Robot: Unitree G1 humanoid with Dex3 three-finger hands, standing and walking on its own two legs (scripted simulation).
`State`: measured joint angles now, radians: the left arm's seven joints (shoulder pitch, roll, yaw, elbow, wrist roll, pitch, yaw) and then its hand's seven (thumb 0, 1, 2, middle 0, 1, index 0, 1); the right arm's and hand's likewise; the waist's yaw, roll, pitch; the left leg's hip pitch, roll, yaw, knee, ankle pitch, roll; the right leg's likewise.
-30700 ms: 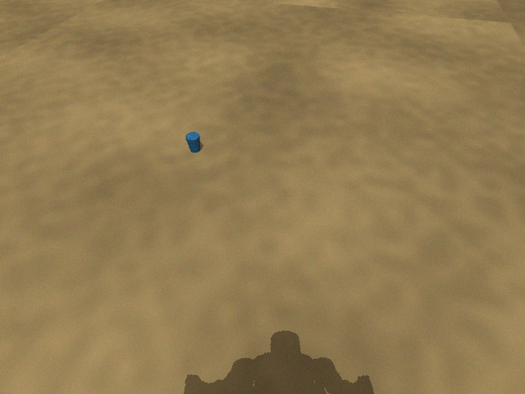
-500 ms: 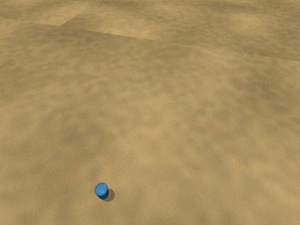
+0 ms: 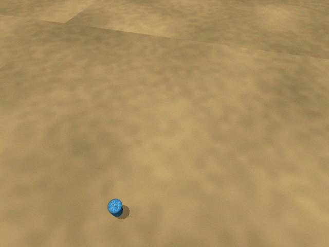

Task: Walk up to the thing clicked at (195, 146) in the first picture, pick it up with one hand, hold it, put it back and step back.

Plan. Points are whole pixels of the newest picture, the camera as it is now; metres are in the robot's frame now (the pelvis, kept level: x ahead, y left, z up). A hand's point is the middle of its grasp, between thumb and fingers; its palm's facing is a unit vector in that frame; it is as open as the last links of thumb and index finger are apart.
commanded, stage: stand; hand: left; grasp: from above
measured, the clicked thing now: (116, 208) +0.44 +0.29 -0.73
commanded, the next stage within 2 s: rise first in 1.58 s
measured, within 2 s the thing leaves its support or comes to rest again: neither
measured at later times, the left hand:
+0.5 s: hand out of the picture +0.09 +0.24 -0.16, palm faces -0.03 -0.95 -0.32, open 7.4 cm
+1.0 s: hand out of the picture +0.08 +0.23 -0.16, palm faces -0.03 -0.94 -0.33, open 7.4 cm
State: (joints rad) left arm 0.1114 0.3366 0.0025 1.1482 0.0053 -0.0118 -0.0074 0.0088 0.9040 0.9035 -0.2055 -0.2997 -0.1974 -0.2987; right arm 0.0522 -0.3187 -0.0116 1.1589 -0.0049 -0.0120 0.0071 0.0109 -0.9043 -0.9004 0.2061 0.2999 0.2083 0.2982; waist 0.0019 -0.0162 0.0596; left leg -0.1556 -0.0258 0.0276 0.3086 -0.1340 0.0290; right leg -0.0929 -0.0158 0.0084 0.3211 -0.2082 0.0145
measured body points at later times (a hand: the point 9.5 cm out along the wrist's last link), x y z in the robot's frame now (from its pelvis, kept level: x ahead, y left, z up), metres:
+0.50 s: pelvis +0.01 -0.01 +0.00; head +0.03 -0.01 +0.45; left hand +0.09 +0.29 -0.14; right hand +0.10 -0.31 -0.13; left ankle +0.02 +0.10 -0.75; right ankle -0.02 -0.13 -0.75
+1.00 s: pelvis +0.01 -0.02 +0.00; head +0.02 -0.01 +0.45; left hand +0.09 +0.28 -0.13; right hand +0.09 -0.32 -0.13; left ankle +0.02 +0.10 -0.75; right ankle -0.02 -0.13 -0.75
